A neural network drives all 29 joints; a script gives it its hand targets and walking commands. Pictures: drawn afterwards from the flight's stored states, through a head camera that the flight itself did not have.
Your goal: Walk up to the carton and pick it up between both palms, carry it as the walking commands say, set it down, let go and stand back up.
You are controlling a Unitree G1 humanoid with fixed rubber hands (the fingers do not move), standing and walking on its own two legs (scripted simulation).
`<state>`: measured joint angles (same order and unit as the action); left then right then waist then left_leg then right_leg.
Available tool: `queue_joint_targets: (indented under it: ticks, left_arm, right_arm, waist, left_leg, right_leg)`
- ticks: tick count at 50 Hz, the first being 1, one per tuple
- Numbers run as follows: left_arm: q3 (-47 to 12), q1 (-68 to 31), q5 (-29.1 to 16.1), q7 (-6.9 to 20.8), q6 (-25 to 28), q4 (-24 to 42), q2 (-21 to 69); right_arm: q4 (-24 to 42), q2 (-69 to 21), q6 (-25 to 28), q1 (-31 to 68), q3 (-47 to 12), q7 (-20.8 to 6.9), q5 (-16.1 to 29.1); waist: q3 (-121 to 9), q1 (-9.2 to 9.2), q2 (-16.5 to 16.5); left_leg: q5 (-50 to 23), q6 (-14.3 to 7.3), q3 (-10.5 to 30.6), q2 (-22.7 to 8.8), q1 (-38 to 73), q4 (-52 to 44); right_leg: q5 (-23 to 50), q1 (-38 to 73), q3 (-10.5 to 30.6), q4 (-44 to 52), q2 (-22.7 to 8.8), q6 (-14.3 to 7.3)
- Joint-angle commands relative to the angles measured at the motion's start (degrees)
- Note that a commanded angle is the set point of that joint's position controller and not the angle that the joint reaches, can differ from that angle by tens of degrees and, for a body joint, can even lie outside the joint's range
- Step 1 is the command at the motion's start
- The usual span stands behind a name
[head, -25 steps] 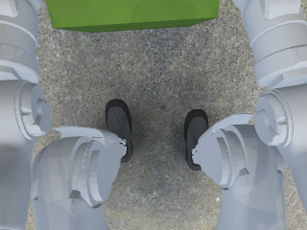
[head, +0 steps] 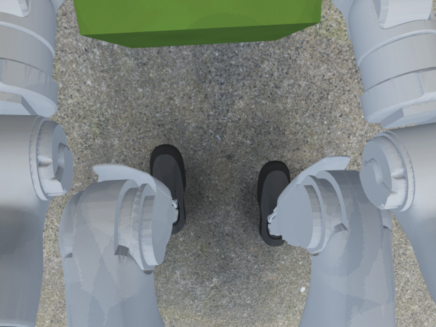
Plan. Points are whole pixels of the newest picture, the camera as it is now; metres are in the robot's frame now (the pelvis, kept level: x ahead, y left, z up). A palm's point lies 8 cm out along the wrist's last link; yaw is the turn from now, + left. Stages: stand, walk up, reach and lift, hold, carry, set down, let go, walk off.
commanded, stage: reach and lift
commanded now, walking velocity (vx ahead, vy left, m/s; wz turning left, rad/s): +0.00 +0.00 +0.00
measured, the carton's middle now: out of the picture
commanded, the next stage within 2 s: none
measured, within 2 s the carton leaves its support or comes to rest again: neither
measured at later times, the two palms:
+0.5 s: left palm out of the picture +0.57 +0.24 -0.11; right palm out of the picture +0.57 -0.10 -0.10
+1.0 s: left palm out of the picture +0.54 +0.23 -0.05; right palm out of the picture +0.55 -0.11 -0.03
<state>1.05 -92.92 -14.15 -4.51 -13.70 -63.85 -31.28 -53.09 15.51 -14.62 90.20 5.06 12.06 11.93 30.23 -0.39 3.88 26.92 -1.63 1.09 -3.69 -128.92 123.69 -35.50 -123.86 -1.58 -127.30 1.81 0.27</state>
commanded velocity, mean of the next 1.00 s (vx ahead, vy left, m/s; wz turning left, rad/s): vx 0.00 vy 0.00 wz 0.00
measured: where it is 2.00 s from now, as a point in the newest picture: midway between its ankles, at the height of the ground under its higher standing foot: (222, 210)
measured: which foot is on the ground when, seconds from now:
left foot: down 0.00-1.00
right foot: down 0.00-1.00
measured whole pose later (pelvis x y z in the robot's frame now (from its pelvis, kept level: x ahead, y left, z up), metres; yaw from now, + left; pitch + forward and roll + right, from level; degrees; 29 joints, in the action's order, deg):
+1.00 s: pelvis -0.02 +0.00 +0.05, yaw +0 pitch +23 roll -3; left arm 6.0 -85.1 -2.3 -3.7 -28.5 -49.5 -26.3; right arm -38.8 12.5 -28.8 81.2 12.0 12.1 7.0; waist 30.2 -1.1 3.8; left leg 26.8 -0.2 2.7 -1.3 -112.8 116.6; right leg -34.5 -107.6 -1.5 -119.0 2.7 0.7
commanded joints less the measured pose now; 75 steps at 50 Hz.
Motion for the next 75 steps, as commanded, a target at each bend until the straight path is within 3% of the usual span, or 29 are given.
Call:
queue_joint_targets:
  ticks: [1,7,8,10,11,14,15,17,18,19,21,27,31,32,38,41,43,46,47,50,51,54,62,65,69,70,72,74,75]
  left_arm:
    - [-13.9,-45.5,-5.1,14.0,2.3,29.8,53.0]
    - [-10.5,-42.4,-2.0,17.0,0.5,20.9,56.3]
    - [-11.2,-42.7,-2.6,17.3,0.5,22.8,57.6]
    - [-12.3,-44.8,-2.9,17.6,0.0,25.9,57.8]
    - [-13.2,-45.9,-4.4,17.6,-0.1,29.7,58.7]
    - [-13.8,-47.0,-5.3,16.7,-0.7,35.4,58.1]
    - [-14.2,-49.8,-6.1,16.1,-0.7,41.2,56.7]
    - [-14.2,-48.6,-5.8,15.6,-1.7,41.6,56.6]
    - [-15.6,-49.8,-7.0,15.0,-2.2,46.1,56.9]
    - [-14.6,-47.3,-6.4,14.8,-2.9,42.7,58.4]
    - [-13.7,-44.7,-4.4,14.7,-4.1,38.9,60.5]
    - [-5.3,-36.5,1.0,16.8,-6.1,25.9,66.7]
    - [-4.3,-34.1,1.5,18.2,-6.1,26.3,71.3]
    - [-4.0,-34.6,1.6,18.5,-6.0,27.8,69.8]
    - [-6.6,-34.8,-0.8,17.1,-7.9,42.6,70.1]
    - [-6.8,-34.5,-1.1,16.1,-9.2,48.2,69.5]
    - [-6.4,-36.5,-0.5,15.7,-9.5,51.4,68.5]
    - [-4.0,-37.5,1.2,16.0,-10.7,44.4,69.3]
    - [-4.3,-38.3,1.2,16.0,-10.6,46.8,69.4]
    - [-3.5,-37.5,2.7,16.8,-10.8,37.7,72.6]
    - [-2.5,-36.4,3.7,17.1,-10.8,35.8,72.1]
    - [-4.0,-36.7,2.9,17.7,-11.3,34.2,74.7]
    - [-9.2,-36.4,-0.5,16.6,-12.9,48.6,76.0]
    - [-9.2,-35.0,-0.9,16.5,-13.6,48.9,77.9]
    - [-7.1,-30.3,1.9,17.2,-13.9,42.2,79.0]
    - [-6.4,-27.8,3.3,17.4,-13.7,40.2,78.5]
    - [-8.1,-27.8,1.6,17.9,-13.5,40.7,81.9]
    - [-7.9,-27.2,1.9,18.1,-13.3,39.3,83.0]
    - [-8.0,-27.2,1.8,18.2,-13.2,39.3,82.8]
  right_arm:
    - [19.3,-52.7,0.7,40.0,-16.2,-16.1,6.4]
    - [11.8,-54.2,-0.9,37.4,-9.7,-18.1,0.6]
    - [14.2,-54.2,-0.9,38.0,-8.8,-18.4,0.0]
    - [17.7,-54.4,-1.0,40.3,-10.2,-18.6,1.2]
    - [21.5,-54.3,-1.0,41.3,-10.8,-18.6,1.7]
    - [29.8,-54.8,-1.5,46.2,-15.1,-17.8,4.8]
    - [31.6,-55.6,-2.0,45.7,-15.3,-17.4,5.9]
    - [33.0,-55.0,-2.5,46.7,-16.2,-16.8,6.4]
    - [36.1,-54.6,-2.8,46.4,-16.7,-16.5,7.4]
    - [34.5,-53.1,-3.0,46.2,-15.9,-16.4,6.2]
    - [35.2,-54.0,-3.4,47.2,-15.8,-16.5,5.8]
    - [26.6,-57.5,-4.4,43.9,-8.9,-18.2,0.2]
    - [26.6,-60.6,-4.8,42.0,-7.7,-19.5,-0.9]
    - [27.2,-61.5,-5.1,42.3,-8.6,-19.6,-0.1]
    - [42.0,-60.5,-6.5,46.3,-14.0,-19.4,3.8]
    - [45.6,-59.3,-7.9,44.6,-15.4,-18.9,4.9]
    - [45.6,-61.4,-9.0,43.3,-16.8,-18.8,5.6]
    - [35.4,-60.6,-10.0,41.9,-12.6,-19.3,2.7]
    - [34.7,-62.2,-10.1,41.3,-12.5,-19.6,3.0]
    - [29.1,-62.6,-9.5,40.9,-8.6,-20.5,-0.1]
    - [27.2,-63.4,-9.6,40.4,-8.5,-20.8,-0.4]
    - [25.7,-62.9,-9.9,40.0,-7.4,-21.6,-1.6]
    - [41.5,-62.6,-11.3,42.0,-15.0,-21.4,3.0]
    - [40.4,-63.0,-11.9,39.9,-15.3,-21.4,2.4]
    - [35.3,-64.0,-11.9,36.1,-14.4,-22.1,1.0]
    - [34.5,-65.0,-11.7,35.7,-14.5,-22.4,1.1]
    - [34.5,-65.9,-11.6,34.5,-14.4,-22.8,0.4]
    - [36.1,-65.5,-11.0,37.0,-14.5,-23.2,0.8]
    - [33.9,-65.9,-11.2,35.3,-13.7,-23.5,0.1]
  waist:
    - [-111.7,-8.07,-7.2]
    - [-95.5,-6.49,-7.7]
    - [-97.5,-4.90,-8.1]
    - [-105.3,-5.92,-9.6]
    - [-111.7,-4.85,-9.7]
    - [-127.5,-7.39,-8.3]
    - [-135.2,-7.36,-8.8]
    - [-138.5,-8.09,-9.6]
    - [-143.0,-7.00,-10.5]
    - [-140.5,-5.61,-11.2]
    - [-136.3,-7.58,-10.1]
    - [-118.7,-7.31,-8.6]
    - [-124.0,-5.99,-8.5]
    - [-125.6,-7.22,-7.9]
    - [-154.8,-7.45,-9.1]
    - [-158.4,-7.25,-9.3]
    - [-157.1,-8.30,-8.3]
    - [-142.8,-7.62,-9.4]
    - [-141.8,-8.06,-10.6]
    - [-133.8,-6.52,-10.3]
    - [-131.3,-7.95,-10.2]
    - [-133.1,-5.21,-10.7]
    - [-157.8,-5.47,-10.5]
    - [-155.9,-4.48,-10.2]
    - [-147.8,-5.30,-9.6]
    - [-145.6,-6.76,-9.5]
    - [-145.9,-4.06,-9.2]
    - [-146.4,-5.50,-9.9]
    - [-144.8,-4.39,-9.4]
  left_leg:
    - [-22.9,0.2,-5.3,6.6,62.1,-8.8]
    - [-12.5,0.0,-5.3,6.4,52.8,-10.6]
    - [-13.5,0.1,-4.8,6.6,54.9,-11.3]
    - [-16.8,0.4,-4.8,6.8,59.4,-10.6]
    - [-19.7,0.5,-4.8,7.1,62.8,-10.3]
    - [-27.4,0.4,-4.9,7.7,69.4,-9.7]
    - [-30.6,0.6,-5.1,7.8,73.8,-9.4]
    - [-33.7,1.0,-4.9,8.3,75.8,-10.0]
    - [-36.3,1.2,-4.3,8.4,80.4,-10.0]
    - [-35.0,1.3,-4.0,8.4,79.9,-10.1]
    - [-31.3,1.0,-4.2,8.3,77.0,-12.0]
    - [-16.1,0.3,-4.8,8.0,63.6,-16.4]
    - [-17.7,0.3,-5.1,8.6,64.8,-17.0]
    - [-19.1,0.2,-5.2,8.8,65.2,-16.8]
    - [-34.0,0.7,-4.4,10.5,83.2,-16.1]
    - [-37.2,0.9,-3.6,10.8,88.8,-16.6]
    - [-35.4,0.8,-4.2,10.9,86.6,-17.2]
    - [-22.7,0.8,-4.4,10.4,79.0,-20.7]
    - [-23.0,1.0,-4.5,10.1,80.4,-21.3]
    - [-15.1,0.9,-4.0,10.1,75.4,-23.3]
    - [-13.2,0.8,-4.6,10.1,74.0,-24.4]
    - [-11.5,1.1,-3.6,10.1,75.7,-25.7]
    - [-23.6,1.7,-3.1,11.2,93.1,-26.6]
    - [-23.3,2.0,-2.0,11.0,94.6,-28.1]
    - [-21.7,1.9,-2.9,10.9,89.4,-29.8]
    - [-21.5,1.5,-3.3,10.8,88.6,-30.0]
    - [-20.4,1.8,-2.4,10.9,89.7,-31.2]
    - [-19.5,1.6,-2.4,10.8,91.3,-32.5]
    - [-19.1,1.7,-2.2,10.8,90.7,-32.6]
  right_leg:
    - [20.6,39.2,-2.6,11.8,6.7,0.0]
    - [10.4,29.7,-2.8,15.1,6.4,-1.0]
    - [11.2,29.8,-3.4,14.9,6.4,-1.2]
    - [13.8,32.8,-3.4,14.7,6.7,-1.5]
    - [16.5,35.5,-3.5,14.9,6.8,-1.4]
    - [22.6,42.9,-3.5,14.1,7.3,-0.7]
    - [25.1,46.6,-3.3,14.0,7.7,-0.6]
    - [27.0,47.3,-3.7,13.6,7.7,-0.4]
    - [28.5,48.2,-3.8,13.5,7.8,-0.5]
    - [26.4,45.8,-3.9,14.2,7.3,-0.6]
    - [23.8,44.7,-3.5,15.0,7.3,-0.7]
    - [11.6,35.7,-4.3,19.2,7.2,-1.5]
    - [14.0,38.1,-4.5,21.0,7.7,-1.6]
    - [14.9,38.3,-4.4,21.0,7.6,-1.4]
    - [27.1,50.8,-4.1,20.5,8.3,-0.4]
    - [28.0,51.1,-3.8,21.6,8.8,-0.5]
    - [28.5,53.5,-2.6,22.3,8.9,-0.2]
    - [18.5,46.8,-2.8,25.1,8.3,-0.7]
    - [18.0,45.9,-2.8,25.7,8.5,-0.8]
    - [12.4,42.1,-2.9,27.4,8.4,-1.6]
    - [10.7,41.9,-2.7,28.5,8.2,-1.5]
    - [10.0,41.3,-3.1,29.7,8.1,-1.7]
    - [20.8,55.1,-2.4,31.7,9.3,-1.0]
    - [20.1,55.1,-2.1,32.5,9.2,-1.0]
    - [18.3,52.8,-2.0,34.6,9.1,-1.0]
    - [17.9,52.1,-1.7,34.8,9.0,-0.8]
    - [18.2,53.1,-2.2,35.8,9.0,-1.0]
    - [17.0,52.9,-1.7,37.1,8.9,-1.3]
    - [16.6,51.8,-2.0,37.0,9.0,-1.2]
